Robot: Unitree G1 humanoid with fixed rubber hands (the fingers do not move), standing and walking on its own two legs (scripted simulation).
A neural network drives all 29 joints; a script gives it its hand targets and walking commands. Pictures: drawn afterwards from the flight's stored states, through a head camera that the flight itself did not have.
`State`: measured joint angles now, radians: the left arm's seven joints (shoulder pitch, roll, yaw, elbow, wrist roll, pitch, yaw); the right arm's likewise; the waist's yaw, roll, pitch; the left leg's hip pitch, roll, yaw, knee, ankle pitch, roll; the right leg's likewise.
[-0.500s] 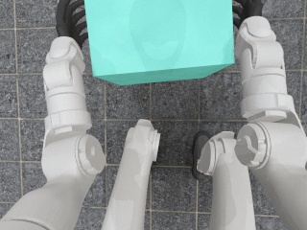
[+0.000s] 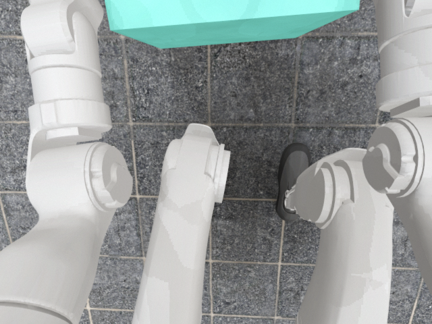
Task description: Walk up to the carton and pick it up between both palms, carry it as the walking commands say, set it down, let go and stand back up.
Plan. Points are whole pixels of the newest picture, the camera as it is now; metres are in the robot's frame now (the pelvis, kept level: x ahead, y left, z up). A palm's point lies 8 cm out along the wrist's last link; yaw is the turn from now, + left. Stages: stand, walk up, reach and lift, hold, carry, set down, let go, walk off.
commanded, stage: set down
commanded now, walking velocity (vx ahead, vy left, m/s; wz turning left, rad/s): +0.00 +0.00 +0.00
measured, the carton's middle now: out of the picture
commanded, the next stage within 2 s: none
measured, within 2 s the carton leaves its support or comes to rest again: rests again in 0.26 s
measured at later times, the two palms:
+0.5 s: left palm out of the picture +0.53 +0.28 -0.17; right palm out of the picture +0.61 -0.08 -0.17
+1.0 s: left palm out of the picture +0.54 +0.29 -0.18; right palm out of the picture +0.61 -0.08 -0.18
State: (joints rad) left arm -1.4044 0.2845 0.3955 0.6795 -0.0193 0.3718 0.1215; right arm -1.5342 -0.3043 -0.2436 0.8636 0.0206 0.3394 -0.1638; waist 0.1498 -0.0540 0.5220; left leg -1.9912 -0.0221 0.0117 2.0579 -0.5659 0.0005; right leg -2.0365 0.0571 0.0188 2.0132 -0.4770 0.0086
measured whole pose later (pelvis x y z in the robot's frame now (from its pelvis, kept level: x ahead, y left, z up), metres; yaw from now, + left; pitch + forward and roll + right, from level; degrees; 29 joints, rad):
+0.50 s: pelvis +0.01 +0.00 -0.04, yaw +0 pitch +29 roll +0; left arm -1.43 0.35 0.35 0.80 -0.06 0.32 0.05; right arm -1.59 -0.35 -0.17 1.01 0.11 0.26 -0.14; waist 0.14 -0.06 0.52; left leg -2.09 -0.02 0.02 2.20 -0.62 0.00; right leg -2.14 0.06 0.02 2.16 -0.52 0.02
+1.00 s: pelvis +0.01 +0.00 -0.05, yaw +1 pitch +30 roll +1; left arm -1.46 0.38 0.36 0.86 -0.05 0.30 -0.03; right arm -1.60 -0.34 -0.25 1.02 0.07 0.25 -0.08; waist 0.13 -0.07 0.49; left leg -2.16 -0.03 0.01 2.22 -0.59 -0.01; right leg -2.22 0.07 0.02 2.18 -0.50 0.01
